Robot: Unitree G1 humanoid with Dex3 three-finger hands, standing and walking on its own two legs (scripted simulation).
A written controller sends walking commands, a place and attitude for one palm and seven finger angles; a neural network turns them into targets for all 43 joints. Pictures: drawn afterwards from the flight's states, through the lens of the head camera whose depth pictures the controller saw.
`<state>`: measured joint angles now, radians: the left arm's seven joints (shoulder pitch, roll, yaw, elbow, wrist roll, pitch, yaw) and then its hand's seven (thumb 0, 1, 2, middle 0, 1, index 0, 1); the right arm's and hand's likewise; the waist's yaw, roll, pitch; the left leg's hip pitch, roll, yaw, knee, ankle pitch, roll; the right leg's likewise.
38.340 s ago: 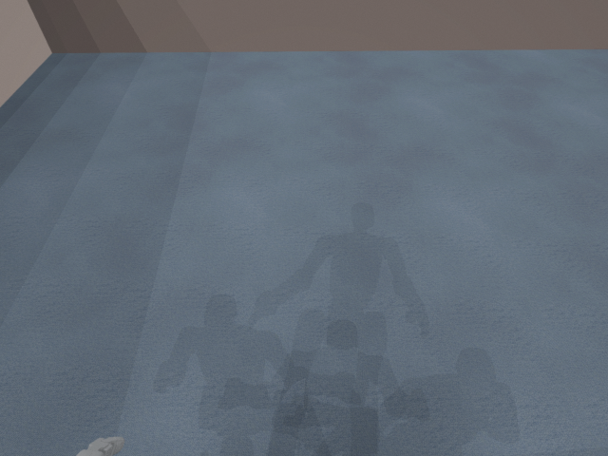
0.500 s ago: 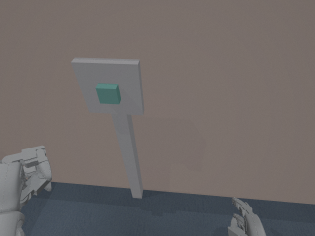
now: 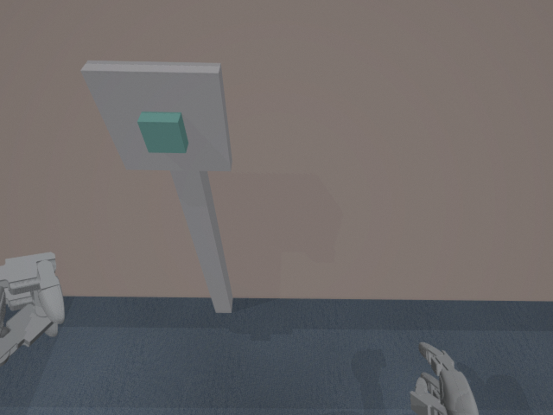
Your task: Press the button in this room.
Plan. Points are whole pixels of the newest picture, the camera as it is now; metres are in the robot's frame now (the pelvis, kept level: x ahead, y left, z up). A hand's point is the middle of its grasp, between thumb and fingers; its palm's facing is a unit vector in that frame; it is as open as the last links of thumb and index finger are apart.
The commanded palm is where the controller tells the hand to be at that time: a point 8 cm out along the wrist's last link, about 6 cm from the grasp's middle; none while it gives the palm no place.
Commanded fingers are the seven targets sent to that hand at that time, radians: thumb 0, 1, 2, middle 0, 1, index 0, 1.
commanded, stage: step back with the hand held close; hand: left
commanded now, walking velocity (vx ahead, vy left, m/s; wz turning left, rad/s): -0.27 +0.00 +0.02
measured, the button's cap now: (164, 131) +0.52 +0.22 +0.12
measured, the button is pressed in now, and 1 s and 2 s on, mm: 0 0 0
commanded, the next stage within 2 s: stop stepping back and stand still in 0.78 s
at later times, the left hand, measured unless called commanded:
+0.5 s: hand out of the picture +0.12 +0.26 +0.17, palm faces +0.40 -0.80 -0.45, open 3.1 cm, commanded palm +0.05 +0.30 +0.18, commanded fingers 0.00 0.90 0.90 -1.30 -1.50 -1.30 -1.50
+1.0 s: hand out of the picture -0.01 +0.21 +0.18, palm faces +0.33 -0.79 -0.51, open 3.0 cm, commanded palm -0.04 +0.24 +0.18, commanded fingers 0.00 0.90 0.90 -1.30 -1.50 -1.30 -1.50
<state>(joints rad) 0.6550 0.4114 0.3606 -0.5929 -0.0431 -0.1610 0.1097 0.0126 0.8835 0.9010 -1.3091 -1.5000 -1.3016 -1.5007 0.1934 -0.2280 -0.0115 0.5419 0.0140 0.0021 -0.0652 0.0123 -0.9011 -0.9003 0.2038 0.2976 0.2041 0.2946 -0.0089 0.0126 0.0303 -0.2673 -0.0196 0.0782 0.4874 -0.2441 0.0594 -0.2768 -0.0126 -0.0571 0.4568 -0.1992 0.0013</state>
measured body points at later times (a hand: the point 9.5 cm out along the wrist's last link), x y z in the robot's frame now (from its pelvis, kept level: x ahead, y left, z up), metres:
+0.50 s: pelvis -0.07 +0.01 -0.01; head -0.06 +0.04 +0.44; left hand +0.09 +0.30 +0.19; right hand +0.09 -0.22 -0.08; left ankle +0.01 +0.08 -0.74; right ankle -0.05 -0.12 -0.71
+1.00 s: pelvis -0.19 -0.03 +0.00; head -0.19 -0.01 +0.45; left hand -0.03 +0.25 +0.21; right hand -0.02 -0.27 -0.07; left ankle -0.15 +0.07 -0.72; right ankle -0.27 -0.12 -0.74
